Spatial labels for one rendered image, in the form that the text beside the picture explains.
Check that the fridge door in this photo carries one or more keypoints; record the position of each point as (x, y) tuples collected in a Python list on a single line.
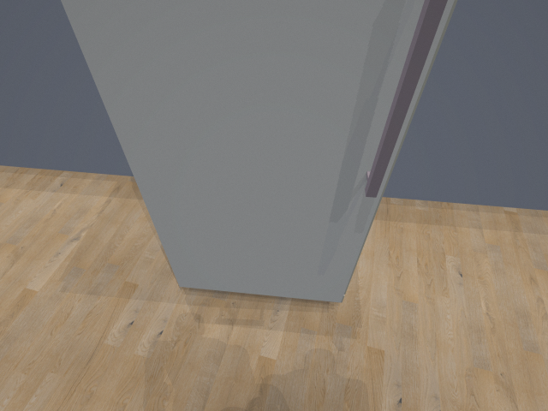
[(249, 127)]

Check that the handle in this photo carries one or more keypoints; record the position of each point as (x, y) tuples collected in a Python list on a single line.
[(424, 34)]

